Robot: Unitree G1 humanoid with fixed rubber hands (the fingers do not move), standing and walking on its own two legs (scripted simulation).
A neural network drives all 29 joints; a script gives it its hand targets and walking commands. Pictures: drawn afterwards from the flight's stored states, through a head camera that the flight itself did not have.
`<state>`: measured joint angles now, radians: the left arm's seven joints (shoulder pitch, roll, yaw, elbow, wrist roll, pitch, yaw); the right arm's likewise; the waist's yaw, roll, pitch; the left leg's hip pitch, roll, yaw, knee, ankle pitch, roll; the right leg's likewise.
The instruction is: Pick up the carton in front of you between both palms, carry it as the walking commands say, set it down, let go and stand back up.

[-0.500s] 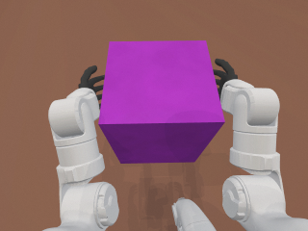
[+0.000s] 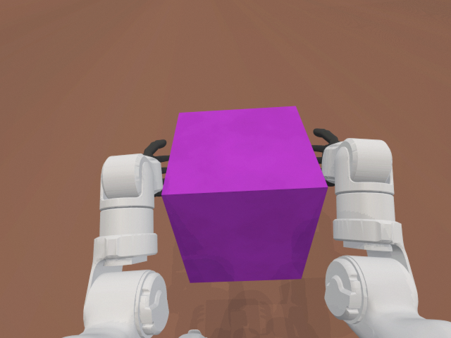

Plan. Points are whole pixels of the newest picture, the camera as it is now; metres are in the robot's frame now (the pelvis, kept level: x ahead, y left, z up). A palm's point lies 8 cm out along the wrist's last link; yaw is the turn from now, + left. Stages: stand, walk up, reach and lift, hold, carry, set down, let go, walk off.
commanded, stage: carry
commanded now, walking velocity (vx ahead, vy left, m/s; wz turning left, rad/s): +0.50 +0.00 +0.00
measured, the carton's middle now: (241, 197) +0.37 +0.01 +0.06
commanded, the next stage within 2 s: none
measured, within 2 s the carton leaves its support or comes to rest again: neither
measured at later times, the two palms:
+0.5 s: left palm (176, 101) +0.61 +0.16 +0.10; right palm (308, 101) +0.60 -0.14 +0.10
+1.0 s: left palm (194, 44) +0.90 +0.15 +0.09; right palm (294, 41) +0.91 -0.15 +0.09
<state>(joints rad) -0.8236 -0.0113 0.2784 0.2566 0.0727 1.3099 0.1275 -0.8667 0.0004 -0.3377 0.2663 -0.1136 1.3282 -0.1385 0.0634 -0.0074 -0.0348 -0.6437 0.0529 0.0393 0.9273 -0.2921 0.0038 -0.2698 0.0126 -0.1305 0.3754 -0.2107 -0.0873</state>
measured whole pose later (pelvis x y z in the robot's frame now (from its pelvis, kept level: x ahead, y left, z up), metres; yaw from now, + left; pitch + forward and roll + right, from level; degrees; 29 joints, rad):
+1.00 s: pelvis +0.64 +0.01 +0.00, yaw +0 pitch +3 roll +0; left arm -0.17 -0.14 0.10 -0.32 0.10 1.21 0.09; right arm -0.18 0.14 -0.13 -0.33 -0.12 1.21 -0.09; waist 0.01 0.00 -0.13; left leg -0.54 0.08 0.17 0.52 -0.04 -0.01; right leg -0.05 -0.06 -0.22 0.33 -0.32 0.01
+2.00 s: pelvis +0.80 +0.01 -0.01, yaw -2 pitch +2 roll +0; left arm -0.15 -0.13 0.11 -0.19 0.14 1.16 0.07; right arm -0.16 0.13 -0.13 -0.18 -0.14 1.14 -0.07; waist 0.00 -0.01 -0.14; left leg -0.30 0.08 0.22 0.56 -0.29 0.02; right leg -0.17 -0.05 -0.13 0.53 -0.39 0.00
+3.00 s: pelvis +0.74 +0.01 +0.00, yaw -3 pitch -6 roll +0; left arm -0.22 -0.14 0.17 0.15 0.25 0.74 0.02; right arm -0.25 0.15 -0.21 0.21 -0.24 0.69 0.00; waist 0.00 -0.03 0.07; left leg -0.13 0.02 0.08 0.36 -0.12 0.01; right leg -0.03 0.00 -0.04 0.38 -0.25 -0.02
